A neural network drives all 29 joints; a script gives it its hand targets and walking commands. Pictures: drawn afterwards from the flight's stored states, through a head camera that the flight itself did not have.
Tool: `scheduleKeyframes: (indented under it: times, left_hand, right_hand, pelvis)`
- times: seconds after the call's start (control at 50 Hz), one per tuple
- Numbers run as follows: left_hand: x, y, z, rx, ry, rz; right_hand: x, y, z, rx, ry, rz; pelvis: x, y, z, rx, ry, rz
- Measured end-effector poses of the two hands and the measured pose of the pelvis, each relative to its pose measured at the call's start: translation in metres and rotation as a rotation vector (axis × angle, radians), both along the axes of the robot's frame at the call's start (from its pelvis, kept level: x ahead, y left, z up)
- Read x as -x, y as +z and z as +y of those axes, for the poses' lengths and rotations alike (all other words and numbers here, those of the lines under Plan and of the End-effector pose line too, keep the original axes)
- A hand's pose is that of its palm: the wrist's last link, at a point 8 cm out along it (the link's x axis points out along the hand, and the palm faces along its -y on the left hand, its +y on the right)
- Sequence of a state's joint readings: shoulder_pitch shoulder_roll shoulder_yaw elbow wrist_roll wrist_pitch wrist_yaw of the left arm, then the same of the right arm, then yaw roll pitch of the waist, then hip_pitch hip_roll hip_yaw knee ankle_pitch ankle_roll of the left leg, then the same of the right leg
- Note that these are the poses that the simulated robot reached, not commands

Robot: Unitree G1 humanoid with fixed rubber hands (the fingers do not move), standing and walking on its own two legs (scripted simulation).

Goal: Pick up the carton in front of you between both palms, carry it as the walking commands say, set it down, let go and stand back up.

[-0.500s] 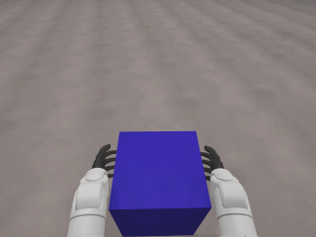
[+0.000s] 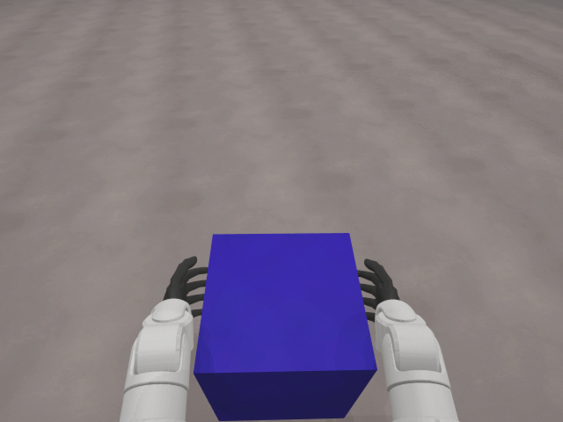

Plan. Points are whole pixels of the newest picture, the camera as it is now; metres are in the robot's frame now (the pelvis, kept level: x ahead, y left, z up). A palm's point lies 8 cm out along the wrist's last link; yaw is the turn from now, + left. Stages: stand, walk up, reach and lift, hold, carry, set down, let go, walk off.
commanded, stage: carry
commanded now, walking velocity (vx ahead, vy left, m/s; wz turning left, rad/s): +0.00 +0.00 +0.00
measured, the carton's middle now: (281, 330) +0.30 +0.00 -0.04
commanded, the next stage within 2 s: hold in 0.16 s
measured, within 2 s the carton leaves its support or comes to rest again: neither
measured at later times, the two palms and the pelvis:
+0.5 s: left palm (199, 292) +0.31 +0.12 +0.05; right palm (407, 321) +0.27 -0.17 +0.04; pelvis -0.01 +0.02 +0.01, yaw -10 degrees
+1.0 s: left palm (213, 334) +0.35 +0.13 -0.14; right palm (367, 339) +0.34 -0.17 -0.15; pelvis -0.04 +0.03 -0.07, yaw -11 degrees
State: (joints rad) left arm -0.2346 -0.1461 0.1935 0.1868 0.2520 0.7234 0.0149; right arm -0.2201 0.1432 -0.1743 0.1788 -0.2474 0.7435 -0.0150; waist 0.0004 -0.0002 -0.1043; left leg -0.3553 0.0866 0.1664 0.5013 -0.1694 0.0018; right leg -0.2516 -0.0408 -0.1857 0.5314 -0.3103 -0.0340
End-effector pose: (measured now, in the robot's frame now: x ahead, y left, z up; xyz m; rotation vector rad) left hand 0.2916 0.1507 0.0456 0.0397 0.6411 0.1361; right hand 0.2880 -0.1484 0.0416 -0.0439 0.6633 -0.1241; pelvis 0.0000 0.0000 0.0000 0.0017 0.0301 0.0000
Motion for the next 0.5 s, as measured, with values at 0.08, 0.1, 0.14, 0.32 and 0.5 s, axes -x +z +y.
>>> scheduleKeyframes:
  times: [0.08, 0.1, 0.14, 0.32, 0.5]
  left_hand:
    - [0.001, 0.000, -0.001, 0.000, 0.000, 0.000]
    - [0.001, 0.000, -0.002, 0.000, 0.000, 0.000]
    - [0.001, 0.000, -0.002, 0.000, 0.000, 0.000]
    - [0.003, 0.003, -0.014, -0.011, -0.064, 0.006]
    - [-0.022, 0.006, -0.028, 0.034, -0.112, 0.013]
  right_hand:
    - [0.001, 0.000, -0.001, 0.000, 0.000, 0.000]
    - [0.001, 0.000, -0.002, 0.000, 0.000, 0.000]
    - [0.001, 0.000, -0.002, 0.000, -0.001, 0.000]
    - [0.018, 0.002, -0.014, 0.006, -0.044, 0.006]
    - [0.020, 0.003, -0.024, -0.011, -0.141, 0.011]
  pelvis:
    - [0.001, 0.000, -0.001, 0.000, 0.000, 0.000]
    - [0.001, 0.000, -0.002, -0.001, 0.000, 0.000]
    - [0.001, 0.000, -0.002, -0.001, -0.001, 0.000]
    - [0.005, 0.008, 0.001, 0.005, -0.082, -0.127]
    - [0.010, 0.006, 0.017, 0.012, -0.173, -0.163]
